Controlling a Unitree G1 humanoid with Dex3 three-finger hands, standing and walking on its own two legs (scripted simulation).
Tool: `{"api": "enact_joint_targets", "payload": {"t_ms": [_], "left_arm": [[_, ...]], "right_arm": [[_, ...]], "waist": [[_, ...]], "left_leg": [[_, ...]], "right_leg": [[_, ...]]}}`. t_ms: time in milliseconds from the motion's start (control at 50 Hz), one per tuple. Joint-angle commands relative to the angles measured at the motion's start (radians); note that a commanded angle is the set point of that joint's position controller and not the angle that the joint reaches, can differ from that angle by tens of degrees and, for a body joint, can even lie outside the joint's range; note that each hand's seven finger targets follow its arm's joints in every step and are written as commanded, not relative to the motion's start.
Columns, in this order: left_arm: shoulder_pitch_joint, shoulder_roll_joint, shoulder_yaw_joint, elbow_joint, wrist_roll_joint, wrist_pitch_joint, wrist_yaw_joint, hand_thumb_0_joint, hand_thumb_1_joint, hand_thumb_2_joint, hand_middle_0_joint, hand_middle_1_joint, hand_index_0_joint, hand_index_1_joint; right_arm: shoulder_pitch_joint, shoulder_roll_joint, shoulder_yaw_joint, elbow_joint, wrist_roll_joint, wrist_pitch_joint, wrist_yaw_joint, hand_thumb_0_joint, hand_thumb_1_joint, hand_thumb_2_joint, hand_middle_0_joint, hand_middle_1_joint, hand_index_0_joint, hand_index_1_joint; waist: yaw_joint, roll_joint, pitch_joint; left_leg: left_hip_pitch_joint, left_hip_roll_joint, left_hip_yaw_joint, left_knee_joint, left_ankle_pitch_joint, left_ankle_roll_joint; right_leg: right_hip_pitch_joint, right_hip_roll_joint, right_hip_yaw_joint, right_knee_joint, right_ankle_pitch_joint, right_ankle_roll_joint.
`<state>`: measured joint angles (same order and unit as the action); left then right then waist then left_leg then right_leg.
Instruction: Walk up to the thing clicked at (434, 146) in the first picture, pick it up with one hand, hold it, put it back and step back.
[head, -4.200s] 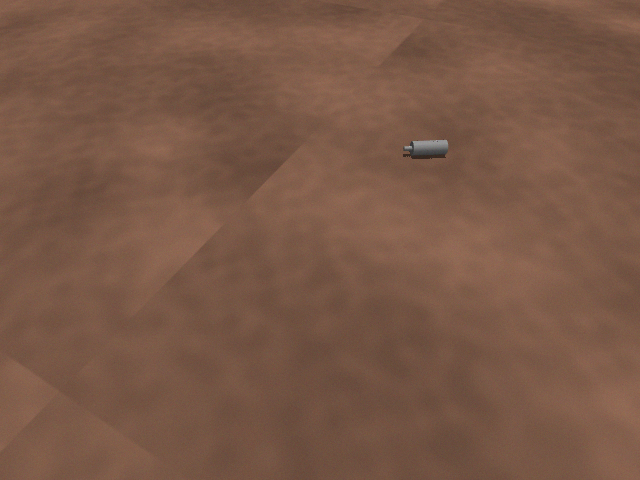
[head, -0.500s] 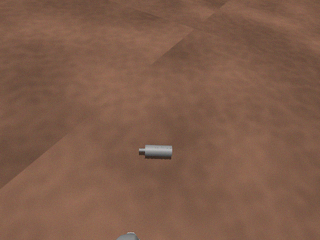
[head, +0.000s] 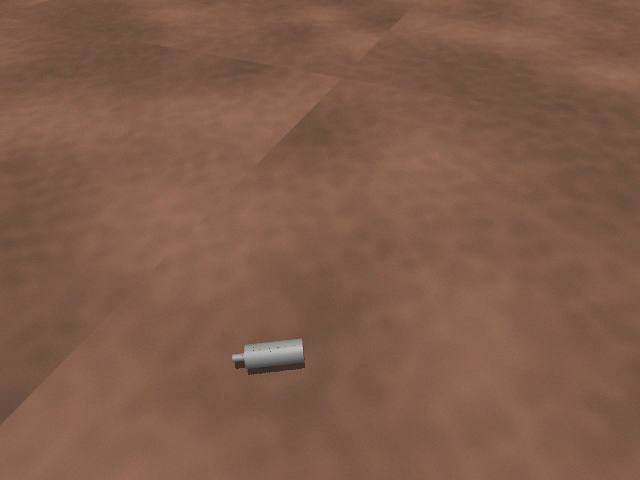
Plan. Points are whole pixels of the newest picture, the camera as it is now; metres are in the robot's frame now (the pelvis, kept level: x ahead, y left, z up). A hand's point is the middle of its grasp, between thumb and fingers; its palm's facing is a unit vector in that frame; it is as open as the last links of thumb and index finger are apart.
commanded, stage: walk up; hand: left
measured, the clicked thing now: (268, 354) +0.65 +0.22 -0.71
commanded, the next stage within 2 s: none
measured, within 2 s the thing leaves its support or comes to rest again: neither
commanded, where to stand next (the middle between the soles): +0.26 -0.07 m, yaw +4 degrees
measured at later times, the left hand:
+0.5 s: hand out of the picture +0.12 +0.20 -0.15, palm faces +0.09 -0.95 -0.30, open 7.4 cm
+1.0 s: hand (207, 438) +0.22 +0.19 -0.12, palm faces +0.06 -0.88 -0.48, open 7.4 cm
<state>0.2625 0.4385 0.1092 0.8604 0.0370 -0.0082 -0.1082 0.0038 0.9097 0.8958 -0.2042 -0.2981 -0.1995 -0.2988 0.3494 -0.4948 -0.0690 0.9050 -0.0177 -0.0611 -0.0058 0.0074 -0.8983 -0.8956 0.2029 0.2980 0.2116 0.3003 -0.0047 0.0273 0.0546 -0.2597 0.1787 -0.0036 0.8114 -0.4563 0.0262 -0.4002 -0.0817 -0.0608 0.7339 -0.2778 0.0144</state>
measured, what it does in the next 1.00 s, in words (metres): walks ahead: left foot, then right foot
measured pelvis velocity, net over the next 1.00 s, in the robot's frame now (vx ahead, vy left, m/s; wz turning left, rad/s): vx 0.18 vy -0.10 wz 0.11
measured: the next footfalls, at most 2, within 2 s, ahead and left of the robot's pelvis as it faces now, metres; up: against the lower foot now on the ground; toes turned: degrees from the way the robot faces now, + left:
left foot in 0.48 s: +0.27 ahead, +0.05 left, +0.00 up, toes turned +9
right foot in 0.84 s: +0.29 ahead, -0.18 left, +0.00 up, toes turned +6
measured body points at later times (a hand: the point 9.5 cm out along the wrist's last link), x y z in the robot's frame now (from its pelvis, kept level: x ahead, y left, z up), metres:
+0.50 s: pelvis +0.14 -0.06 +0.01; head +0.16 -0.02 +0.45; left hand +0.12 +0.25 -0.13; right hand +0.28 -0.37 -0.08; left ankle +0.23 +0.05 -0.71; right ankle +0.07 -0.14 -0.70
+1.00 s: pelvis +0.18 -0.10 +0.00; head +0.23 -0.13 +0.45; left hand +0.22 +0.23 -0.09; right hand +0.31 -0.40 -0.14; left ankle +0.19 +0.04 -0.67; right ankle +0.28 -0.24 -0.71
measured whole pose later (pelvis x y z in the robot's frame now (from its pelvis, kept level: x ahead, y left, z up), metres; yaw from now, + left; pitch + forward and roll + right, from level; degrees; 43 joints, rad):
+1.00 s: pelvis +0.18 -0.10 +0.00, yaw +6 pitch -3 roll +0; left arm 0.22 0.37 0.03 0.89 0.02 -0.04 0.02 0.00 0.91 0.90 -0.21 -0.30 -0.20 -0.30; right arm 0.17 -0.43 -0.05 0.88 0.00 0.06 0.02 0.01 -0.91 -0.90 0.20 0.30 0.21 0.30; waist 0.01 0.09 0.16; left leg -0.48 0.00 -0.05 1.07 -0.50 0.03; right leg -0.41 -0.07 -0.02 0.71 -0.24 0.02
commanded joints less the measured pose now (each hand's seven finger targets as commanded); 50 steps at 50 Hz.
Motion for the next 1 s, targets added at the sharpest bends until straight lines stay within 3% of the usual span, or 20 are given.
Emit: {"api": "enact_joint_targets", "payload": {"t_ms": [0, 60, 100, 300, 360, 420, 440, 460, 480, 500, 520, 580, 640, 740, 800, 820, 840, 880, 940, 980], "left_arm": [[0.134, 0.354, 0.084, -0.066, -0.016, -0.040, 0.054, 0.000, 0.900, 0.900, -0.200, -0.300, -0.200, -0.300], [0.045, 0.243, 0.051, -0.078, -0.030, -0.052, 0.069, 0.000, 0.900, 0.900, -0.200, -0.300, -0.200, -0.300], [0.062, 0.206, 0.037, -0.079, -0.031, -0.064, 0.073, 0.000, 0.900, 0.900, -0.200, -0.300, -0.200, -0.300], [0.160, 0.213, 0.036, -0.109, -0.019, -0.068, 0.085, 0.000, 0.900, 0.900, -0.200, -0.300, -0.200, -0.300], [0.134, 0.215, 0.032, -0.120, -0.014, -0.060, 0.085, 0.000, 0.900, 0.900, -0.200, -0.300, -0.200, -0.300], [0.081, 0.210, 0.017, -0.130, -0.020, -0.055, 0.088, 0.000, 0.900, 0.900, -0.200, -0.300, -0.200, -0.300], [0.101, 0.173, 0.000, -0.132, -0.023, -0.057, 0.088, 0.000, 0.900, 0.900, -0.200, -0.300, -0.200, -0.300], [0.139, 0.118, -0.015, -0.139, -0.032, -0.055, 0.089, 0.000, 0.900, 0.900, -0.200, -0.300, -0.200, -0.300], [0.191, 0.088, -0.014, -0.136, -0.034, -0.047, 0.089, 0.000, 0.900, 0.900, -0.200, -0.300, -0.200, -0.300], [0.173, 0.207, 0.013, -0.126, -0.026, -0.030, 0.100, 0.000, 0.900, 0.900, -0.200, -0.300, -0.200, -0.300], [0.143, 0.230, 0.009, -0.115, -0.023, -0.026, 0.102, 0.000, 0.900, 0.900, -0.200, -0.300, -0.200, -0.300], [0.156, 0.176, 0.004, -0.076, -0.031, -0.016, 0.086, 0.000, 0.900, 0.900, -0.200, -0.300, -0.200, -0.300], [0.195, 0.126, -0.010, -0.036, -0.043, -0.020, 0.088, 0.000, 0.900, 0.900, -0.200, -0.300, -0.200, -0.300], [0.110, 0.132, -0.011, -0.015, -0.055, -0.042, 0.123, 0.000, 0.900, 0.900, -0.200, -0.300, -0.200, -0.300], [0.175, 0.169, 0.000, 0.039, -0.047, -0.054, 0.145, 0.000, 0.900, 0.900, -0.200, -0.300, -0.200, -0.300], [0.168, 0.213, 0.014, 0.042, -0.035, -0.059, 0.152, 0.000, 0.900, 0.900, -0.200, -0.300, -0.200, -0.300], [0.143, 0.282, 0.025, 0.018, -0.013, -0.069, 0.156, 0.000, 0.900, 0.900, -0.200, -0.300, -0.200, -0.300], [-0.012, 0.335, 0.024, -0.035, -0.018, -0.060, 0.164, 0.000, 0.900, 0.900, -0.200, -0.300, -0.200, -0.300], [-0.053, 0.271, 0.014, -0.038, -0.014, -0.056, 0.166, 0.000, 0.900, 0.900, -0.200, -0.300, -0.200, -0.300], [-0.031, 0.269, 0.017, -0.035, -0.007, -0.053, 0.167, 0.000, 0.900, 0.900, -0.200, -0.300, -0.200, -0.300]], "right_arm": [[-0.045, -0.168, -0.033, -0.097, 0.018, -0.021, -0.031, 0.000, -0.900, -0.900, 0.200, 0.300, 0.200, 0.300], [0.037, -0.155, -0.029, -0.030, 0.039, -0.024, -0.013, 0.000, -0.900, -0.900, 0.200, 0.300, 0.200, 0.300], [0.048, -0.137, -0.022, -0.023, 0.025, -0.023, 0.000, 0.000, -0.900, -0.900, 0.200, 0.300, 0.200, 0.300], [-0.128, -0.093, -0.025, -0.121, 0.012, -0.011, 0.028, 0.000, -0.900, -0.900, 0.200, 0.300, 0.200, 0.300], [-0.136, -0.086, -0.031, -0.130, 0.011, -0.012, 0.031, 0.000, -0.900, -0.900, 0.200, 0.300, 0.200, 0.300], [-0.002, -0.079, -0.040, -0.096, 0.010, -0.020, 0.019, 0.000, -0.900, -0.900, 0.200, 0.300, 0.200, 0.300], [0.077, -0.112, -0.055, -0.076, 0.007, -0.026, 0.008, 0.000, -0.900, -0.900, 0.200, 0.300, 0.200, 0.300], [0.148, -0.180, -0.078, -0.076, -0.010, -0.028, -0.005, 0.000, -0.900, -0.900, 0.200, 0.300, 0.200, 0.300], [0.147, -0.225, -0.084, -0.109, -0.009, -0.028, -0.015, 0.000, -0.900, -0.900, 0.200, 0.300, 0.200, 0.300], [0.102, -0.246, -0.097, -0.122, 0.028, -0.024, -0.019, 0.000, -0.900, -0.900, 0.200, 0.300, 0.200, 0.300], [0.045, -0.230, -0.097, -0.130, 0.032, -0.020, -0.019, 0.000, -0.900, -0.900, 0.200, 0.300, 0.200, 0.300], [-0.050, -0.153, -0.053, -0.147, 0.021, -0.028, -0.015, 0.000, -0.900, -0.900, 0.200, 0.300, 0.200, 0.300], [-0.120, -0.137, -0.033, -0.144, 0.007, -0.023, -0.007, 0.000, -0.900, -0.900, 0.200, 0.300, 0.200, 0.300], [-0.153, -0.147, -0.029, -0.143, -0.002, 0.020, 0.007, 0.000, -0.900, -0.900, 0.200, 0.300, 0.200, 0.300], [-0.219, -0.118, -0.026, -0.160, 0.012, 0.060, 0.014, 0.000, -0.900, -0.900, 0.200, 0.300, 0.200, 0.300], [-0.191, -0.065, -0.013, -0.151, 0.018, 0.070, 0.012, 0.000, -0.900, -0.900, 0.200, 0.300, 0.200, 0.300], [-0.152, -0.008, 0.005, -0.155, 0.022, 0.075, 0.011, 0.000, -0.900, -0.900, 0.200, 0.300, 0.200, 0.300], [-0.116, -0.102, -0.029, -0.118, 0.009, 0.100, -0.003, 0.000, -0.900, -0.900, 0.200, 0.300, 0.200, 0.300], [-0.091, -0.135, -0.056, -0.066, 0.013, 0.109, 0.010, 0.000, -0.900, -0.900, 0.200, 0.300, 0.200, 0.300], [-0.086, -0.131, -0.055, -0.061, 0.004, 0.115, 0.018, 0.000, -0.900, -0.900, 0.200, 0.300, 0.200, 0.300]], "waist": [[0.110, -0.335, 0.020], [0.027, -0.243, 0.008], [0.030, -0.216, -0.011], [0.093, -0.115, 0.030], [0.074, -0.092, 0.039], [-0.025, -0.032, -0.010], [-0.067, 0.044, -0.070], [-0.100, 0.193, -0.141], [-0.064, 0.237, -0.156], [-0.059, 0.115, -0.145], [-0.045, 0.048, -0.064], [0.007, 0.027, 0.045], [0.033, 0.150, 0.038], [0.005, 0.221, -0.045], [0.059, 0.072, -0.103], [0.070, -0.067, -0.102], [0.060, -0.276, -0.079], [0.020, -0.240, -0.053], [-0.003, -0.221, -0.056], [0.019, -0.245, -0.086]], "left_leg": [[-0.500, -0.134, -0.058, 0.442, -0.030, 0.013], [-0.387, -0.101, -0.087, 0.335, 0.108, 0.011], [-0.333, -0.116, -0.057, 0.280, 0.136, 0.009], [-0.335, -0.117, -0.003, -0.061, 0.245, -0.005], [-0.222, -0.127, 0.061, -0.123, 0.232, 0.010], [0.100, -0.183, 0.099, -0.243, 0.309, 0.039], [0.261, -0.190, 0.068, -0.283, 0.298, 0.074], [0.416, -0.015, -0.203, -0.348, 0.239, 0.150], [0.464, 0.218, -0.600, -0.431, 0.269, 0.245], [0.360, 0.316, -0.718, -0.497, 0.125, 0.336], [0.228, 0.304, -0.662, -0.527, 0.096, 0.342], [0.003, 0.113, -0.250, -0.519, 0.261, 0.199], [-0.110, 0.025, -0.068, -0.468, 0.427, 0.187], [-0.106, 0.007, -0.057, -0.325, 0.643, 0.196], [-0.155, -0.075, -0.007, -0.109, 0.368, 0.127], [-0.231, -0.116, 0.011, 0.001, 0.191, 0.085], [-0.352, -0.206, 0.024, 0.155, -0.066, 0.030], [-0.267, -0.137, -0.097, 0.297, -0.139, 0.014], [-0.253, -0.151, -0.105, 0.351, -0.034, 0.004], [-0.271, -0.161, -0.091, 0.332, -0.005, -0.010]], "right_leg": [[0.275, -0.311, 0.647, -0.555, -0.292, -0.192], [0.260, -0.169, 0.292, -0.438, 0.019, -0.147], [0.250, -0.159, 0.222, -0.422, 0.146, -0.184], [0.359, -0.206, 0.148, -0.440, 0.256, -0.159], [0.295, -0.195, 0.104, -0.392, 0.322, -0.155], [0.135, -0.147, 0.023, -0.178, 0.437, -0.141], [0.072, -0.079, -0.029, 0.007, 0.452, -0.114], [-0.101, 0.007, -0.059, 0.271, 0.228, -0.066], [-0.266, 0.122, -0.024, 0.415, -0.276, -0.033], [-0.252, 0.039, 0.108, 0.517, -0.314, -0.040], [-0.248, 0.003, 0.131, 0.551, -0.276, -0.039], [-0.131, -0.017, 0.140, 0.397, -0.143, -0.044], [-0.008, -0.001, 0.059, 0.229, -0.069, -0.017], [0.100, 0.040, 0.003, 0.037, 0.054, 0.013], [0.253, 0.091, -0.029, -0.171, 0.216, 0.005], [0.292, 0.023, 0.064, -0.236, 0.233, -0.013], [0.281, -0.226, 0.395, -0.345, 0.290, -0.088], [0.095, -0.383, 0.575, -0.384, 0.142, -0.277], [0.079, -0.233, 0.356, -0.331, 0.039, -0.207], [0.128, -0.205, 0.336, -0.318, -0.074, -0.199]]}}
